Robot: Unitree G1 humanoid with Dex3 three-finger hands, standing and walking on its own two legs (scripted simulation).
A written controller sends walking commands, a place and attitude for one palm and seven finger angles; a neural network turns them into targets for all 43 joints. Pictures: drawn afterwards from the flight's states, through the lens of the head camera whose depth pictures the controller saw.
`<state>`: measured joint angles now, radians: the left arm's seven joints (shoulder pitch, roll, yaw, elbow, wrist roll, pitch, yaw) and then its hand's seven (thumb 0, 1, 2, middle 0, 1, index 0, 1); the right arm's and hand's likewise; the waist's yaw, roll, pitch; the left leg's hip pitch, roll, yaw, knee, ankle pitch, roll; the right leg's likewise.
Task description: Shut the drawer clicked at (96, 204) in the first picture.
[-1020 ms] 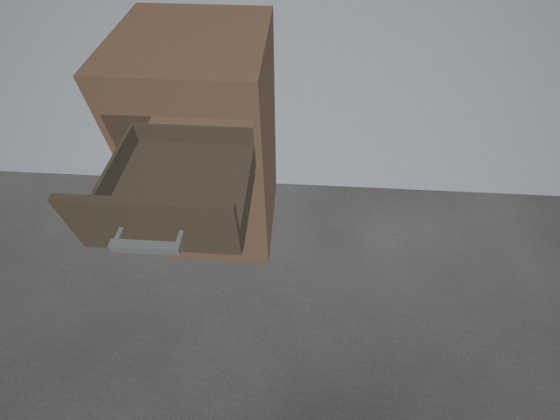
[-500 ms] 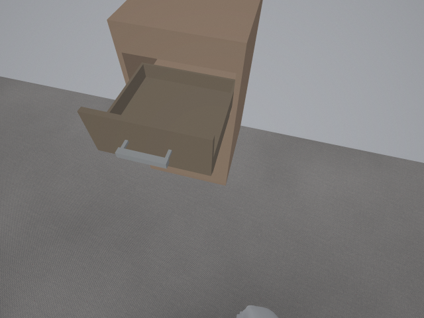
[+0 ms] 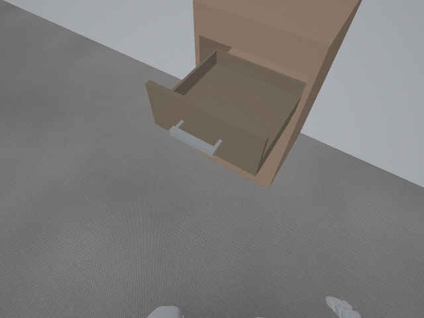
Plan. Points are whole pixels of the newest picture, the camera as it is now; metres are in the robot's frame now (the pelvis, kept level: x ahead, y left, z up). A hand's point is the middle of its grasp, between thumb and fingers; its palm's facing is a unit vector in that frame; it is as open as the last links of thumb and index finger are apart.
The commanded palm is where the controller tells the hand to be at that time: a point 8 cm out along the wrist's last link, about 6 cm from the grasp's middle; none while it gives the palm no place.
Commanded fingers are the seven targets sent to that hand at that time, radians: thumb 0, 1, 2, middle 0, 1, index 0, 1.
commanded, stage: stand and wait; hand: left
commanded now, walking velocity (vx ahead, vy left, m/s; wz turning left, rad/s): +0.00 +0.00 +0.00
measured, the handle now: (196, 136) +0.58 +0.10 -0.13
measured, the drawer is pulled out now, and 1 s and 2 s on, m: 0.29 0.29 0.29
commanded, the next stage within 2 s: look at it before walking up in 0.58 s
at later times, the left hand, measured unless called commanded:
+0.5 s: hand out of the picture +0.07 +0.16 -0.16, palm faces +0.04 -0.97 -0.22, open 7.4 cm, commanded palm none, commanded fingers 0.00 0.90 0.90 -0.20 -0.30 -0.20 -0.30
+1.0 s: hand out of the picture +0.05 +0.17 -0.15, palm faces +0.03 -0.98 -0.21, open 7.4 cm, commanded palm none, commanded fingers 0.00 0.90 0.90 -0.20 -0.30 -0.20 -0.30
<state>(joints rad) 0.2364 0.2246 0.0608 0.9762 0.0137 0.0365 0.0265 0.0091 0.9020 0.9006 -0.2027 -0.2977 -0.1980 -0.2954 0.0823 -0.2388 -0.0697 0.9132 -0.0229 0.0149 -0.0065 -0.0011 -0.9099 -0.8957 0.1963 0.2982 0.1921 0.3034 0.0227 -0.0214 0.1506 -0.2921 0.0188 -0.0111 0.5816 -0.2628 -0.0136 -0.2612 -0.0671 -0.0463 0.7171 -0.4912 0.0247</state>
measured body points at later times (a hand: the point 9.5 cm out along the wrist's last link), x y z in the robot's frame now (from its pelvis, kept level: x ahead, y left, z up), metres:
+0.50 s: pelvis +0.03 -0.02 +0.02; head +0.07 -0.03 +0.46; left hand +0.06 +0.22 -0.14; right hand +0.04 -0.26 -0.15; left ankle +0.00 +0.13 -0.72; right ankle -0.01 -0.12 -0.72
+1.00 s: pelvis +0.02 -0.01 +0.02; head +0.05 -0.02 +0.47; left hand +0.05 +0.22 -0.14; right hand +0.01 -0.23 -0.14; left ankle +0.00 +0.13 -0.72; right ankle -0.01 -0.12 -0.72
